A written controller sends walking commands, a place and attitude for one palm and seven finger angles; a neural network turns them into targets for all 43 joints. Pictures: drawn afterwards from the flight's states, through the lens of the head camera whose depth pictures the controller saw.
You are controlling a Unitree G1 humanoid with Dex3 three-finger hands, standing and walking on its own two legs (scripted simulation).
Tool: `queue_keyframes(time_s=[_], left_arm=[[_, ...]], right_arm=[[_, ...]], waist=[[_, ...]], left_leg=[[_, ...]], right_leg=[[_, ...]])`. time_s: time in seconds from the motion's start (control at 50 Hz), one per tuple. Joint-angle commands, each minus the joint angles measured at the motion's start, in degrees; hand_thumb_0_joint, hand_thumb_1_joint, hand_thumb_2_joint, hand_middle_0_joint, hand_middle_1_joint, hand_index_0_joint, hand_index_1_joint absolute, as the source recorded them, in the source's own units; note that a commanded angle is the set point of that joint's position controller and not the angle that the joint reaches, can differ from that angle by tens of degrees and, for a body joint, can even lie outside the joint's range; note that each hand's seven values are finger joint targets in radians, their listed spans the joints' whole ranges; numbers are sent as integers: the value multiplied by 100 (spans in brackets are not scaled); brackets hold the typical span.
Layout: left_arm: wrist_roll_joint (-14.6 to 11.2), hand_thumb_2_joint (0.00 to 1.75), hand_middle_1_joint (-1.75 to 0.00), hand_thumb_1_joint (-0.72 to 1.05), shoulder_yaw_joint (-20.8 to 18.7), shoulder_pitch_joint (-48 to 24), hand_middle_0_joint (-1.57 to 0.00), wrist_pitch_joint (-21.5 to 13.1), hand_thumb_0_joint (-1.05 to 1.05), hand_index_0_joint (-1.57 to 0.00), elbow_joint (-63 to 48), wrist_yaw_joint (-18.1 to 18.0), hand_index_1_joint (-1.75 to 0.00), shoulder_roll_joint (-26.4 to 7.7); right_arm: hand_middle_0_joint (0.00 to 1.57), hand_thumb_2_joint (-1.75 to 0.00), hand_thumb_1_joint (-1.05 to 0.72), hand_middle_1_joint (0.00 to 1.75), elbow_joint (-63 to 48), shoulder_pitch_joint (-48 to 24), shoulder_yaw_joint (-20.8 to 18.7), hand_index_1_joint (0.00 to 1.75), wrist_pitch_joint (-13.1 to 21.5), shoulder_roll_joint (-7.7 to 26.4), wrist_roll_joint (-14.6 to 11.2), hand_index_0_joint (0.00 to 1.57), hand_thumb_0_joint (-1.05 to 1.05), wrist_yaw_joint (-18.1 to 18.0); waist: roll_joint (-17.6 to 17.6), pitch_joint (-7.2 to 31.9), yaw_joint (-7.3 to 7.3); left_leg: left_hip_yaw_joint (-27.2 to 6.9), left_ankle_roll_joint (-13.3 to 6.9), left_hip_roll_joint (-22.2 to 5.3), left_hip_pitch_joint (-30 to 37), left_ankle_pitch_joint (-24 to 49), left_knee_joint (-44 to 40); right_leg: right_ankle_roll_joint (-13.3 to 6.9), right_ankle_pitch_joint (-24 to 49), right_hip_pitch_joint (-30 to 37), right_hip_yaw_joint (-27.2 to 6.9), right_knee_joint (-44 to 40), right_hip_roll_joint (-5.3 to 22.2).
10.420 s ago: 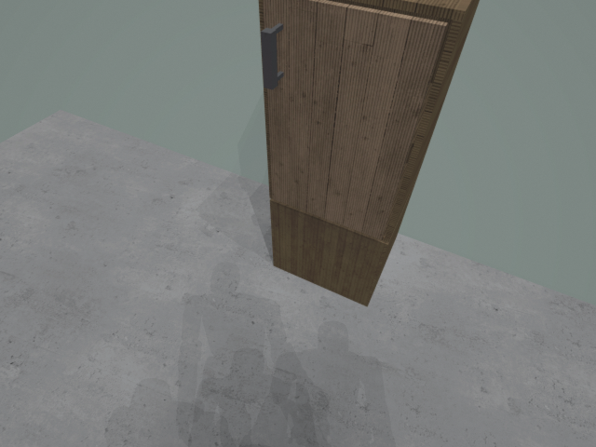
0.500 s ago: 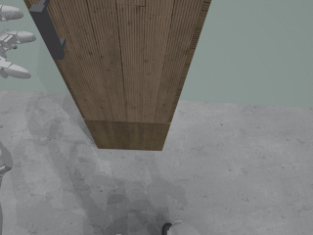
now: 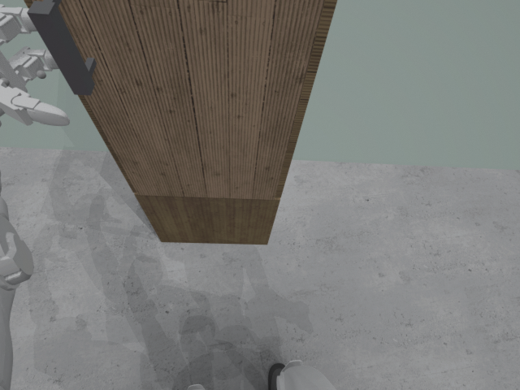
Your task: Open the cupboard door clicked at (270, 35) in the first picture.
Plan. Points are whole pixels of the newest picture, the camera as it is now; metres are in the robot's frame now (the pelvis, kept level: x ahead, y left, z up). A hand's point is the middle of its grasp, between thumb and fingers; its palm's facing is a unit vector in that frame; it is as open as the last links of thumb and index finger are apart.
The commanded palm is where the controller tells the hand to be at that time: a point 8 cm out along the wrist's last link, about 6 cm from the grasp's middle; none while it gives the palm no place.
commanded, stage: slide the fingers in behind the handle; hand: left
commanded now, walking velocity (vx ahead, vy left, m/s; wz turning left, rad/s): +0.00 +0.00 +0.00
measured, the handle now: (70, 43) +0.57 +0.21 +0.16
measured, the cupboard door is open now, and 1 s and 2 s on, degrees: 0 0 0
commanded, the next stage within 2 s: close the thumb around the handle in 1.12 s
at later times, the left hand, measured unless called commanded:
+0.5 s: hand (70, 74) +0.51 +0.21 +0.16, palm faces -0.13 -0.99 +0.00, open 14.0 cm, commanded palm +0.50 +0.25 +0.16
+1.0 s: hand (79, 76) +0.51 +0.20 +0.16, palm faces -0.11 -0.99 -0.02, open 14.0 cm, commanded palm +0.49 +0.24 +0.16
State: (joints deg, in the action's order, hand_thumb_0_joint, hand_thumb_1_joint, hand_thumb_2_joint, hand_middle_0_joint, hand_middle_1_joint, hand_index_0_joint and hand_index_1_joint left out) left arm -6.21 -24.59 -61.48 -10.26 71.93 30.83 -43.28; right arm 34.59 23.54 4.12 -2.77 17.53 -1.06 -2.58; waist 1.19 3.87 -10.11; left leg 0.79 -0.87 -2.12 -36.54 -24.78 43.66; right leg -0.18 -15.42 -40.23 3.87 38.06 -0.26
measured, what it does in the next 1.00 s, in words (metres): stands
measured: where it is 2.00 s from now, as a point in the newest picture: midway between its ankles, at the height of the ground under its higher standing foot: outside the picture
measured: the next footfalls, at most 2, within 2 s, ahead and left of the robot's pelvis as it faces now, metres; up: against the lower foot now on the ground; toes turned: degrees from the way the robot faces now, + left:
none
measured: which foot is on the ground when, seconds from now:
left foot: down 0.00-1.00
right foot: down 0.00-1.00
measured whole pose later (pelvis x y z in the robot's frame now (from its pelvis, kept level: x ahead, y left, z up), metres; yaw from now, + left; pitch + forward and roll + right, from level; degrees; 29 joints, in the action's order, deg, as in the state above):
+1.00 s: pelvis +0.00 +0.00 +0.00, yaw +0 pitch +16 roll -2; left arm -6.3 -21.5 -58.1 -11.2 68.5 23.6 -34.8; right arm 35.6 24.5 2.8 -1.2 17.0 -0.7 -1.9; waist 1.8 4.6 -9.1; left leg 1.6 -0.9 -1.8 -32.8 -24.3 41.4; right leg -0.1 -15.5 -37.3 3.0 37.1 -0.1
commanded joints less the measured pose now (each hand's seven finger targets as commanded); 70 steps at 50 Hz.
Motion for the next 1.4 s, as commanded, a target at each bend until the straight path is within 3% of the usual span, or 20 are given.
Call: queue_keyframes(time_s=[0.0, 0.08, 0.1, 0.18, 0.28, 0.36, 0.42, 0.46, 0.48, 0.64, 0.68, 0.76, 0.86, 0.92, 1.0, 1.04, 1.2, 1.24, 1.28, 1.38], left_arm=[[-147, 30, -120, -50, -429, -2643, -30, -327, 0, -30, -1226, -40, -120, -1942], [-136, 30, -120, -50, -340, -2402, -30, -392, 0, -30, -1609, -100, -120, -1696], [-154, 30, -120, -50, -293, -2219, -30, -378, 0, -30, -1568, -111, -120, -1572], [-254, 30, -120, -50, -329, -2195, -30, -253, 0, -30, -1367, -151, -120, -1486], [-114, 30, -120, -50, -28, -2460, -30, -346, 0, -30, -1678, -363, -120, -1148], [-223, 30, -120, -50, 314, -2700, -30, -444, 0, -30, -1654, -460, -120, -559], [-198, 30, -120, -50, 78, -2650, -30, -377, 0, -30, -1444, -494, -120, -819], [-209, 30, -120, -50, 72, -2581, -30, -362, 0, -30, -1441, -538, -120, -760], [-155, 30, -120, -50, 32, -2642, -30, -374, 0, -30, -1524, -567, -120, -840], [-78, 30, -120, -50, -50, -2234, -30, -425, 0, -30, -1529, -756, -120, -834], [-111, 30, -120, -50, 24, -2342, -30, -456, 0, -30, -1701, -752, -120, -709], [-156, 30, -120, -50, 163, -2483, -30, -437, 0, -30, -1615, -727, -120, -561], [-148, 30, -120, -50, -82, -2272, -30, -436, 0, -30, -1578, -706, -120, -858], [-143, 30, -120, -50, 214, -2382, -30, -453, 0, -30, -1628, -701, -120, -469], [-194, 30, -120, -50, 228, -2478, -30, -488, 0, -30, -1722, -705, -120, -424], [-185, 30, -120, -50, 118, -2358, -30, -455, 0, -30, -1579, -713, -120, -570], [-176, 30, -120, -50, 196, -2466, -30, -511, 0, -30, -1716, -696, -120, -512], [-185, 35, -121, -39, 145, -2491, -31, -458, 0, -31, -1527, -706, -121, -597], [-157, 40, -122, -28, 171, -2713, -32, -497, 0, -32, -1655, -707, -122, -613], [-181, 52, -125, 0, 0, -2422, -34, -485, 0, -34, -1607, -682, -125, -757]], right_arm=[[20, -90, -90, 30, -264, 988, -423, 30, 98, 1100, -7, 20, 0, -80], [20, -90, -90, 30, -322, 1007, -460, 30, 97, 1058, 10, 20, 0, -24], [20, -90, -90, 30, -328, 1010, -470, 30, 91, 1049, 14, 20, 0, -5], [20, -90, -90, 30, -329, 1000, -477, 30, 55, 1095, -8, 20, 0, 3], [20, -90, -90, 30, -290, 1009, -497, 30, 99, 1024, 15, 20, 0, 1], [20, -90, -90, 30, -209, 1014, -504, 30, 182, 991, 32, 20, 0, -13], [20, -90, -90, 30, -132, 1044, -506, 30, 220, 1022, 32, 20, 0, -22], [20, -90, -90, 30, -156, 1036, -495, 30, 243, 1007, 41, 20, 0, -17], [20, -90, -90, 30, -158, 1013, -493, 30, 245, 985, 48, 20, 0, 1], [20, -90, -90, 30, -336, 901, -494, 30, 222, 938, 22, 20, 0, 45], [20, -90, -90, 30, -319, 901, -509, 30, 231, 936, 34, 20, 0, 53], [20, -90, -90, 30, -290, 902, -508, 30, 238, 950, 13, 20, 0, 18], [20, -90, -90, 30, -279, 922, -499, 30, 245, 966, 21, 20, 0, 10], [20, -90, -90, 30, -230, 906, -515, 30, 274, 925, 28, 20, 0, 25], [20, -90, -90, 30, -219, 904, -527, 30, 300, 928, 25, 20, 0, 15], [20, -90, -90, 30, -203, 901, -511, 30, 290, 952, 30, 20, 0, 10], [20, -90, -90, 30, -180, 895, -517, 30, 324, 942, 28, 20, 0, 6], [20, -90, -90, 30, -162, 883, -504, 30, 321, 963, 23, 20, 0, -8], [20, -90, -90, 30, -169, 893, -503, 30, 331, 953, 24, 20, 0, -16], [20, -90, -90, 30, -196, 913, -504, 30, 320, 963, 36, 20, 0, -8]], waist=[[683, 2709, -29], [1132, 3030, 109], [982, 2979, 122], [493, 2511, 45], [939, 2470, 4], [756, 2413, -159], [621, 2495, -88], [592, 2532, -52], [852, 2634, -19], [531, 2562, 116], [678, 2655, 87], [425, 2394, -31], [481, 2582, 92], [588, 2466, 18], [653, 2619, 12], [409, 2492, 26], [691, 2630, 19], [365, 2374, -36], [631, 2464, -34], [513, 2643, 62]], left_leg=[[-233, -81, 119, 940, 2679, -357], [-275, 7, 86, 1440, 3350, -349], [-278, 8, 71, 1468, 3413, -347], [-229, -59, 88, 1044, 2826, -476], [-279, -17, 74, 1387, 2931, -485], [-316, -23, 47, 1583, 2918, -482], [-322, -18, 49, 1451, 2827, -490], [-303, -31, 66, 1415, 3006, -479], [-298, 7, 65, 1491, 3107, -472], [-207, -30, 102, 1177, 2958, -525], [-202, -21, 78, 1373, 3154, -490], [-176, -75, 94, 1243, 2780, -544], [-176, -62, 107, 1195, 2937, -531], [-197, -43, 89, 1382, 2929, -539], [-229, -25, 91, 1528, 3015, -540], [-195, -51, 99, 1273, 2812, -553], [-230, -18, 88, 1534, 3029, -537], [-199, -62, 100, 1207, 2669, -566], [-222, -44, 119, 1285, 2689, -592], [-236, -23, 97, 1352, 3048, -540]], right_leg=[[-96, 2387, 1937, -296, -57, -126], [-130, 2563, 1866, -235, -17, -141], [-124, 2558, 1834, -210, -28, -159], [-101, 2391, 1907, -210, -110, -160], [-123, 2125, 1565, -191, -141, -155], [-124, 1990, 1382, -149, -173, -184], [-122, 2014, 1520, -164, -154, -158], [-140, 2214, 1638, -172, -117, -155], [-135, 2256, 1638, -185, -102, -142], [-132, 2475, 2033, -227, -61, -127], [-125, 2532, 1951, -228, -71, -134], [-116, 2373, 1903, -236, -143, -143], [-137, 2565, 2126, -260, -90, -125], [-120, 2399, 1868, -227, -146, -135], [-126, 2393, 1877, -220, -140, -138], [-121, 2418, 2010, -237, -145, -132], [-129, 2410, 1866, -227, -138, -133], [-110, 2331, 1930, -247, -174, -131], [-126, 2317, 1935, -248, -155, -115], [-130, 2538, 2030, -235, -104, -127]])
